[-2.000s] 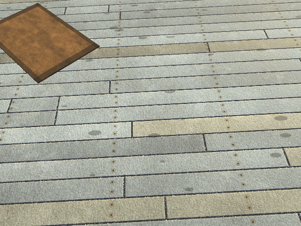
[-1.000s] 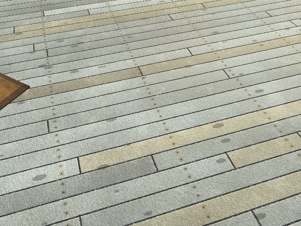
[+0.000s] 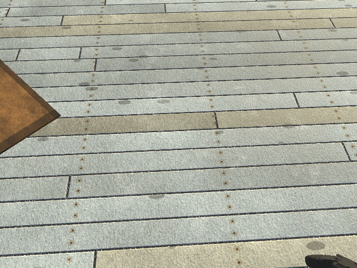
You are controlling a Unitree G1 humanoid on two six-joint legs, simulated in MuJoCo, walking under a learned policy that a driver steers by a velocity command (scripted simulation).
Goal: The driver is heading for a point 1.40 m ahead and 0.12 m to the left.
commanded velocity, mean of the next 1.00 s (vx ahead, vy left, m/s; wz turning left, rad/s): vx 0.50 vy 0.00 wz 0.30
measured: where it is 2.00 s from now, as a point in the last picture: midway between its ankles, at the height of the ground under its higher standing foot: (160, 123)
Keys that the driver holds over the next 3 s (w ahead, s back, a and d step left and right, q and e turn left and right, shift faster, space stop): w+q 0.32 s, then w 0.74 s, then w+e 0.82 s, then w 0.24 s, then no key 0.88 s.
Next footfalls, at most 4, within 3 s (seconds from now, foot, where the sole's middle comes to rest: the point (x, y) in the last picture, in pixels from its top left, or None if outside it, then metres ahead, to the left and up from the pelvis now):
0.48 right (218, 266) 0.46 -0.09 -0.75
0.98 left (136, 209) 0.66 0.23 -0.75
1.54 right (181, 141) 1.00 0.07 -0.75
2.02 left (145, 95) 1.28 0.26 -0.75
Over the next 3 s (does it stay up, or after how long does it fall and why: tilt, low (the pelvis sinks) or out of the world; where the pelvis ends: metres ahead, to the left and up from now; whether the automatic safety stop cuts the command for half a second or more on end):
stays up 1.35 0.14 0.02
